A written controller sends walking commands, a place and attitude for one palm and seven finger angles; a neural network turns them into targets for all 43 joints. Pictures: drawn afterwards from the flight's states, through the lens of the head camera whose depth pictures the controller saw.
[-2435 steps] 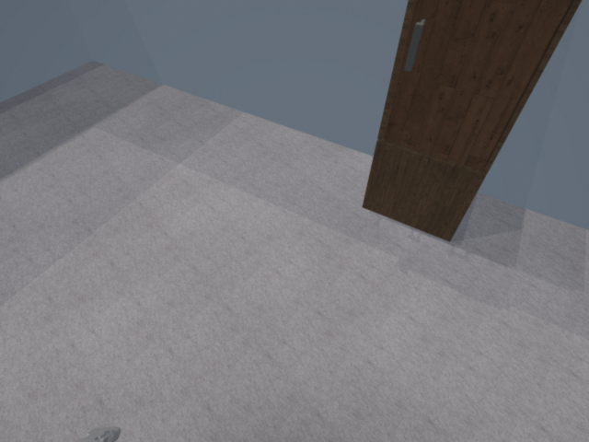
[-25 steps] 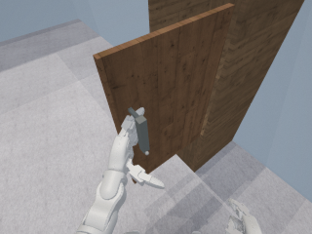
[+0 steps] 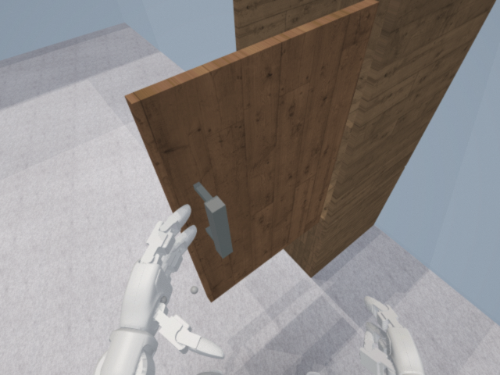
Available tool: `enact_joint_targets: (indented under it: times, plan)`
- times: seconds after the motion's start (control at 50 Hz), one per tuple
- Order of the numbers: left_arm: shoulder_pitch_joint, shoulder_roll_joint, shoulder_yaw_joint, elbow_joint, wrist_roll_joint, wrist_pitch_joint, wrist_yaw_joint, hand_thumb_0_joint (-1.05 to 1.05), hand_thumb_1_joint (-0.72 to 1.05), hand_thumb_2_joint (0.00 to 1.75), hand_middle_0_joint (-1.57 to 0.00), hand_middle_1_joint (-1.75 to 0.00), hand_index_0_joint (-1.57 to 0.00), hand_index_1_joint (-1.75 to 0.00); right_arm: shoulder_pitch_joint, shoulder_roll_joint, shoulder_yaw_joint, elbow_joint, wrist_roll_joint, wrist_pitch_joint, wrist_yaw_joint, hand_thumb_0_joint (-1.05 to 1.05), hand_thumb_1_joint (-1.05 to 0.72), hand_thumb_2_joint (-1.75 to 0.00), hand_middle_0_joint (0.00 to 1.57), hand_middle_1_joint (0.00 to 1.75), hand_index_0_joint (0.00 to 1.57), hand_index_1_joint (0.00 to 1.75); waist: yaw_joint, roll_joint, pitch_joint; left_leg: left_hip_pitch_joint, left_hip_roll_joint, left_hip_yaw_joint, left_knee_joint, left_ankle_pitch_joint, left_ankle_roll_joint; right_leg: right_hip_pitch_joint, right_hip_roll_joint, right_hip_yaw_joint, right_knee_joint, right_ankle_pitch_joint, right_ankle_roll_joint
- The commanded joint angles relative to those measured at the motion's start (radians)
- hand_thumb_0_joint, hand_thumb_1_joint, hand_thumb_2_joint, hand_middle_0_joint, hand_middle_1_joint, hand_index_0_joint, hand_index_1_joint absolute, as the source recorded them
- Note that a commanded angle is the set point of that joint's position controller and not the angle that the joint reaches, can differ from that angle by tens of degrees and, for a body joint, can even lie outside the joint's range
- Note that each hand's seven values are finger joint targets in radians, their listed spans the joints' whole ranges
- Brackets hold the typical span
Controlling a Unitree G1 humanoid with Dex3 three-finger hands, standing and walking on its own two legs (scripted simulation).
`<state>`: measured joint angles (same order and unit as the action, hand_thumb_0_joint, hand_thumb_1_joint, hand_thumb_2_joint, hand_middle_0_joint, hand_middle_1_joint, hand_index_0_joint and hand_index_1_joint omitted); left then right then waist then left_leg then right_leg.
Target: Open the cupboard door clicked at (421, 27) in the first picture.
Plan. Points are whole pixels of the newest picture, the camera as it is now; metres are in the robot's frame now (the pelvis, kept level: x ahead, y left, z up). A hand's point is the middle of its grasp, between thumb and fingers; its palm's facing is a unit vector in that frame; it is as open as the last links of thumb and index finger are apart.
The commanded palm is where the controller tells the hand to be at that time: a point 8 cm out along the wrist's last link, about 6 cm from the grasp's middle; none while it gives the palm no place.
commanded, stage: slide the hand sideways off the handle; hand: left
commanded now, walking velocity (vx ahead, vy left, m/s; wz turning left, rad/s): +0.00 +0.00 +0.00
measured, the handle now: (212, 221) +0.33 +0.09 +0.08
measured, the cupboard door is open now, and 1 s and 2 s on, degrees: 90 90 90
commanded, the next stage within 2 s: draw the hand back to the body in 0.38 s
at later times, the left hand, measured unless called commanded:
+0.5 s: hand (154, 312) +0.19 +0.14 +0.08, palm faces -0.05 -1.00 -0.04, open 16.3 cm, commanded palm +0.17 +0.20 +0.08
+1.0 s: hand (99, 299) +0.19 +0.19 +0.13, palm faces -0.02 -1.00 -0.08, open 16.1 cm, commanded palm +0.16 +0.25 +0.14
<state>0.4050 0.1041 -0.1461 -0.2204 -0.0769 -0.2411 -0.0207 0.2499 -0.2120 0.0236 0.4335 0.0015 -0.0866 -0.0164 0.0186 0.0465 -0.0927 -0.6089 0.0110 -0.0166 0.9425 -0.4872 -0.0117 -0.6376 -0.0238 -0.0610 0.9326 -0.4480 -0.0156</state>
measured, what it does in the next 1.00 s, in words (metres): stands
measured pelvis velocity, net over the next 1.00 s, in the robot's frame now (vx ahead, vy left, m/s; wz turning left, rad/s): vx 0.00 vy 0.02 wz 0.01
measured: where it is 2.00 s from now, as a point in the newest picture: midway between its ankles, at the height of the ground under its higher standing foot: outside the picture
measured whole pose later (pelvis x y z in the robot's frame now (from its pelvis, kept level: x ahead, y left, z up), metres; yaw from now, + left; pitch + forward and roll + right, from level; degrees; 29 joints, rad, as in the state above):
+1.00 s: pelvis +0.00 +0.02 +0.01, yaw +1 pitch +5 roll -2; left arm 0.52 0.25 0.13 -0.39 -0.27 -0.10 -0.22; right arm 0.27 -0.23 0.05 0.48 0.05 -0.19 -0.07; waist 0.03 0.06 -0.10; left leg -0.50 0.01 -0.03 0.89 -0.47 0.01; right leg -0.49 -0.02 -0.08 0.82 -0.41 0.01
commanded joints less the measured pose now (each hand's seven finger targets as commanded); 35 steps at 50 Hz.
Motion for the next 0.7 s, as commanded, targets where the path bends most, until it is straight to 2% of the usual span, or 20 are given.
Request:
enact_joint_targets:
  times: [0.0,0.02,0.12,0.14,0.22,0.26,0.32,0.34,0.36,0.38,0.42,0.46,0.48,0.52,0.58,0.6,0.62,0.66,0.68]
  plan:
    - [-0.038,0.056,0.07,-0.244,-0.029,-0.072,-0.029,0.0,-0.5,0.3,-0.15,-0.3,-0.15,-0.3,-0.041,-0.103,-0.039,-0.16,0.002,-0.066,-0.019,0.0,-0.9,-0.9,0.2,0.3,0.2,0.3,-0.025,-0.104,-0.162,0.02,-0.035,0.006,-0.107,0.256,0.027,0.168,0.019,0.029,-0.127,0.319,-0.002]
    - [-0.014,0.076,0.099,-0.235,-0.035,-0.073,-0.035,0.0,-0.5,0.3,-0.15,-0.3,-0.15,-0.3,-0.037,-0.104,-0.042,-0.158,0.004,-0.068,-0.022,0.0,-0.9,-0.9,0.2,0.3,0.2,0.3,-0.02,-0.099,-0.164,0.016,-0.035,0.008,-0.101,0.249,0.026,0.165,0.019,0.033,-0.129,0.31,-0.001]
    - [0.055,0.098,0.14,-0.266,-0.074,-0.094,-0.079,0.0,-0.5,0.3,-0.15,-0.3,-0.15,-0.3,-0.034,-0.105,-0.045,-0.162,0.008,-0.085,-0.028,0.0,-0.9,-0.9,0.2,0.3,0.2,0.3,-0.013,-0.073,-0.194,0.007,-0.04,0.01,-0.083,0.27,0.024,0.185,0.015,0.041,-0.119,0.344,0.001]
    - [0.076,0.102,0.148,-0.268,-0.083,-0.097,-0.089,0.0,-0.5,0.3,-0.15,-0.3,-0.15,-0.3,-0.033,-0.106,-0.045,-0.163,0.01,-0.087,-0.029,0.0,-0.9,-0.9,0.2,0.3,0.2,0.3,-0.012,-0.091,-0.196,-0.002,-0.041,0.01,-0.081,0.26,0.025,0.19,0.015,0.044,-0.123,0.334,0.003]
    - [0.063,0.143,0.196,-0.245,-0.105,-0.104,-0.12,0.0,-0.5,0.3,-0.15,-0.3,-0.15,-0.3,-0.037,-0.114,-0.049,-0.155,0.014,-0.092,-0.039,0.0,-0.9,-0.9,0.2,0.3,0.2,0.3,-0.025,-0.106,-0.146,-0.041,-0.039,0.009,-0.063,0.212,0.025,0.153,0.011,0.069,-0.145,0.257,0.009]
    - [0.048,0.158,0.213,-0.25,-0.117,-0.11,-0.137,0.0,-0.5,0.3,-0.15,-0.3,-0.15,-0.3,-0.04,-0.116,-0.047,-0.154,0.016,-0.099,-0.044,0.0,-0.9,-0.9,0.2,0.3,0.2,0.3,-0.024,-0.076,-0.143,-0.047,-0.041,0.009,-0.058,0.193,0.024,0.141,0.01,0.076,-0.15,0.211,0.006]
    - [0.1,0.16,0.243,-0.248,-0.145,-0.116,-0.155,0.0,-0.5,0.3,-0.15,-0.3,-0.15,-0.3,-0.04,-0.116,-0.052,-0.154,0.02,-0.107,-0.047,0.0,-0.9,-0.9,0.2,0.3,0.2,0.3,-0.01,-0.075,-0.178,-0.04,-0.04,0.006,-0.056,0.214,0.023,0.166,0.01,0.076,-0.144,0.237,0.006]
    - [0.096,0.144,0.219,-0.265,-0.151,-0.117,-0.163,0.0,-0.5,0.3,-0.15,-0.3,-0.15,-0.3,-0.042,-0.117,-0.049,-0.159,0.021,-0.111,-0.047,0.0,-0.9,-0.9,0.2,0.3,0.2,0.3,-0.014,-0.063,-0.18,-0.037,-0.043,0.006,-0.058,0.218,0.023,0.168,0.01,0.07,-0.14,0.247,0.006]
    - [0.092,0.157,0.231,-0.268,-0.156,-0.116,-0.167,0.0,-0.5,0.3,-0.15,-0.3,-0.15,-0.3,-0.038,-0.118,-0.051,-0.157,0.023,-0.113,-0.048,0.0,-0.9,-0.9,0.2,0.3,0.2,0.3,-0.016,-0.069,-0.188,-0.038,-0.041,0.004,-0.055,0.22,0.024,0.165,0.01,0.07,-0.139,0.249,0.008]
    - [0.08,0.16,0.229,-0.258,-0.154,-0.114,-0.169,0.0,-0.5,0.3,-0.15,-0.3,-0.15,-0.3,-0.042,-0.121,-0.051,-0.152,0.022,-0.115,-0.05,0.0,-0.9,-0.9,0.2,0.3,0.2,0.3,-0.023,-0.081,-0.175,-0.045,-0.041,0.002,-0.05,0.22,0.025,0.159,0.012,0.072,-0.14,0.244,0.008]
    - [0.065,0.15,0.213,-0.251,-0.153,-0.112,-0.172,0.0,-0.5,0.3,-0.15,-0.3,-0.15,-0.3,-0.041,-0.123,-0.05,-0.151,0.023,-0.12,-0.05,0.0,-0.9,-0.9,0.2,0.3,0.2,0.3,-0.029,-0.068,-0.15,-0.043,-0.039,-0.001,-0.057,0.196,0.024,0.124,0.016,0.06,-0.14,0.198,0.005]
    - [0.068,0.143,0.197,-0.269,-0.146,-0.112,-0.168,0.0,-0.5,0.3,-0.15,-0.3,-0.15,-0.3,-0.038,-0.125,-0.052,-0.157,0.024,-0.126,-0.049,0.0,-0.9,-0.9,0.2,0.3,0.2,0.3,-0.026,-0.052,-0.162,-0.025,-0.037,-0.006,-0.065,0.202,0.025,0.111,0.022,0.04,-0.123,0.196,0.001]
    - [0.079,0.165,0.214,-0.294,-0.143,-0.109,-0.162,0.0,-0.5,0.3,-0.15,-0.3,-0.15,-0.3,-0.042,-0.125,-0.054,-0.161,0.026,-0.126,-0.048,0.0,-0.9,-0.9,0.2,0.3,0.2,0.3,-0.013,-0.025,-0.176,-0.015,-0.036,-0.006,-0.07,0.211,0.026,0.124,0.024,0.036,-0.12,0.196,-0.004]
    - [0.076,0.181,0.226,-0.328,-0.14,-0.098,-0.147,0.0,-0.5,0.3,-0.15,-0.3,-0.15,-0.3,-0.042,-0.12,-0.049,-0.167,0.029,-0.127,-0.048,0.0,-0.9,-0.9,0.2,0.3,0.2,0.3,-0.009,-0.002,-0.179,0.006,-0.034,-0.009,-0.094,0.197,0.024,0.127,0.025,0.024,-0.123,0.177,-0.006]
    - [0.083,0.22,0.281,-0.317,-0.137,-0.063,-0.122,0.0,-0.5,0.3,-0.15,-0.3,-0.15,-0.3,-0.049,-0.118,-0.045,-0.163,0.032,-0.118,-0.055,0.0,-0.9,-0.9,0.2,0.3,0.2,0.3,-0.002,-0.044,-0.146,-0.001,-0.029,-0.012,-0.114,0.178,0.026,0.14,0.031,0.02,-0.148,0.144,-0.005]
    - [0.073,0.198,0.271,-0.316,-0.143,-0.053,-0.122,0.0,-0.5,0.3,-0.15,-0.3,-0.15,-0.3,-0.053,-0.115,-0.04,-0.166,0.033,-0.119,-0.055,0.0,-0.9,-0.9,0.2,0.3,0.2,0.3,-0.006,-0.051,-0.132,0.002,-0.03,-0.011,-0.122,0.169,0.026,0.142,0.03,0.021,-0.158,0.135,-0.002]
    - [0.08,0.206,0.288,-0.317,-0.151,-0.043,-0.123,0.0,-0.5,0.3,-0.15,-0.3,-0.15,-0.3,-0.057,-0.114,-0.039,-0.164,0.036,-0.119,-0.057,0.0,-0.9,-0.9,0.2,0.3,0.2,0.3,-0.001,-0.036,-0.128,0.006,-0.029,-0.01,-0.129,0.159,0.024,0.148,0.029,0.024,-0.169,0.122,-0.002]
    - [0.072,0.191,0.273,-0.319,-0.158,-0.022,-0.133,0.0,-0.5,0.3,-0.15,-0.3,-0.15,-0.3,-0.061,-0.118,-0.031,-0.163,0.04,-0.124,-0.059,0.0,-0.9,-0.9,0.2,0.3,0.2,0.3,-0.006,-0.02,-0.103,0.028,-0.026,-0.016,-0.151,0.153,0.023,0.14,0.034,0.009,-0.176,0.116,-0.003]
    - [0.061,0.186,0.264,-0.323,-0.164,-0.011,-0.14,0.0,-0.5,0.3,-0.15,-0.3,-0.15,-0.3,-0.065,-0.121,-0.029,-0.162,0.039,-0.128,-0.06,0.0,-0.9,-0.9,0.2,0.3,0.2,0.3,-0.011,-0.034,-0.097,0.029,-0.025,-0.018,-0.154,0.151,0.025,0.149,0.033,0.01,-0.186,0.111,-0.002]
